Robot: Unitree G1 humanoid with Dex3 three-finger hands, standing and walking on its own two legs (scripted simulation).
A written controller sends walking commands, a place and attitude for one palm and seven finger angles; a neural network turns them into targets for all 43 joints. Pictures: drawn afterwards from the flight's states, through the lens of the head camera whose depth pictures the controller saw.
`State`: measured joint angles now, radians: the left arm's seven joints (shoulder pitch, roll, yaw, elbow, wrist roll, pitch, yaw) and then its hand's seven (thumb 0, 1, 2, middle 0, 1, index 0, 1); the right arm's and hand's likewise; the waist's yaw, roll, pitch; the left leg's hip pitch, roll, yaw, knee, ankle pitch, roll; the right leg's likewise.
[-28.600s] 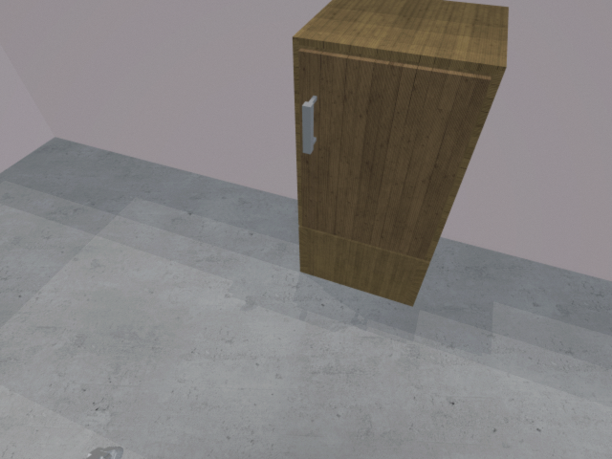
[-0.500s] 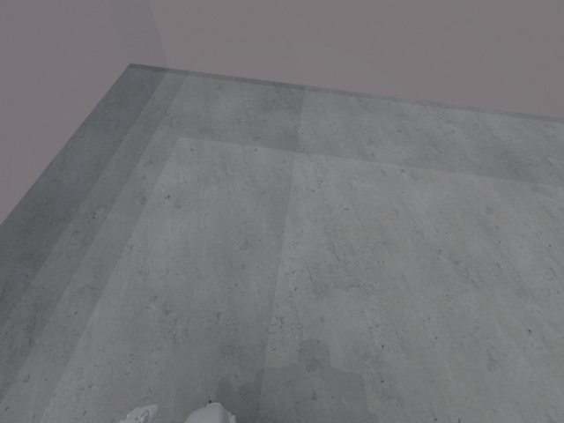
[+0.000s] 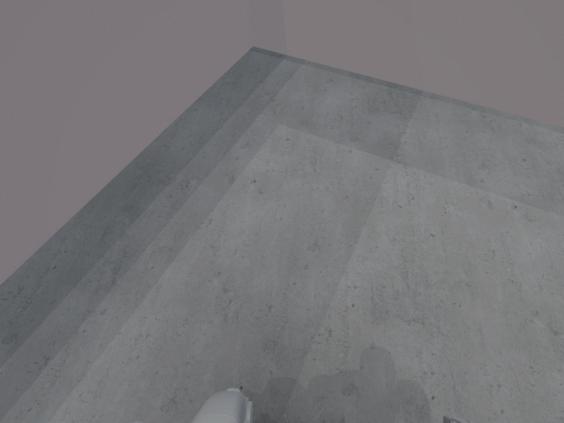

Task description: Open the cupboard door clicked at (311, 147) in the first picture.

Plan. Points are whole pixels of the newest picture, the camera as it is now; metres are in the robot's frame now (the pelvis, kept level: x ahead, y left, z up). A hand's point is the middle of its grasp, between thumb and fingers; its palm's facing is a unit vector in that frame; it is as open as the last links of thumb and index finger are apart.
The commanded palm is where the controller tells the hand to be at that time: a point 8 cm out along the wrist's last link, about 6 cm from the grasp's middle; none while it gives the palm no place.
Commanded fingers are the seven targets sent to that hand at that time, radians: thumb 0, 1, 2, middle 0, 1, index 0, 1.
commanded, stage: turn to face it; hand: left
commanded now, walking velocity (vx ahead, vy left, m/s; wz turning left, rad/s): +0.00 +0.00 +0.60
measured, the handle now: out of the picture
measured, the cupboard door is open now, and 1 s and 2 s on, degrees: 42 42 42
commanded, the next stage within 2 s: none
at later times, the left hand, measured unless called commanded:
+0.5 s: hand out of the picture +0.07 +0.20 -0.16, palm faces +0.30 -0.90 -0.31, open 7.4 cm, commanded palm none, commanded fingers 0.00 0.90 0.90 -0.20 -0.30 -0.20 -0.30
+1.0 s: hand out of the picture +0.00 +0.19 -0.17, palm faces +0.59 -0.77 -0.25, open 7.4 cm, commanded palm none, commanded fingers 0.00 0.90 0.90 -0.20 -0.30 -0.20 -0.30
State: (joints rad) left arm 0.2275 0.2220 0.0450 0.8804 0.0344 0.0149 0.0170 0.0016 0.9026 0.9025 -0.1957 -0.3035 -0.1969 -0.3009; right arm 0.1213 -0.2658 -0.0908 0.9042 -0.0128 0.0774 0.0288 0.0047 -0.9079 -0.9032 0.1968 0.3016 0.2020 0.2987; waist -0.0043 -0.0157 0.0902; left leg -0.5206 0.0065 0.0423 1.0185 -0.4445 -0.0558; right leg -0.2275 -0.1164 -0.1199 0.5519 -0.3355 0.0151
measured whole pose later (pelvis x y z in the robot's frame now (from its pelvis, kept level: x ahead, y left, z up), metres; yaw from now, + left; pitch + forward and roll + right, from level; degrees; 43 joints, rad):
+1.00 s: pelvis +0.06 -0.03 +0.00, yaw +37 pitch +2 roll -1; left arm 0.16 0.27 0.07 0.88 0.02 0.06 0.00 0.01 0.90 0.90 -0.20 -0.30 -0.20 -0.30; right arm 0.14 -0.22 -0.05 0.89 -0.02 0.03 0.00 0.00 -0.90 -0.90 0.20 0.30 0.21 0.30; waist 0.01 -0.04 0.11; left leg -0.31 0.00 -0.01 0.54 -0.26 0.02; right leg -0.48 -0.08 -0.01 1.03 -0.45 0.08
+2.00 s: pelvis +0.14 -0.05 +0.00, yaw +74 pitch +0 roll +1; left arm 0.18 0.20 0.03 0.84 0.03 0.01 0.02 0.00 0.90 0.90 -0.20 -0.30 -0.20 -0.30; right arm 0.15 -0.26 -0.09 0.93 -0.01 0.08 0.02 0.01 -0.91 -0.90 0.20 0.30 0.20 0.30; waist -0.02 0.01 0.11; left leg -0.51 -0.02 -0.01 1.10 -0.46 -0.05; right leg -0.22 -0.08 -0.10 0.56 -0.34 0.01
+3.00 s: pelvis +0.16 +0.00 -0.01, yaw +103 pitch +0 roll +0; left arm 0.27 0.24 0.06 0.98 0.02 0.06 0.01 0.00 0.91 0.90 -0.20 -0.30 -0.20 -0.30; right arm 0.10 -0.19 -0.04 0.94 -0.02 0.02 0.00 0.00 -0.91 -0.90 0.20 0.30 0.20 0.30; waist 0.04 -0.07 0.09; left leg -0.28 -0.01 0.05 0.60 -0.32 0.04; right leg -0.36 -0.09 -0.07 0.96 -0.55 0.04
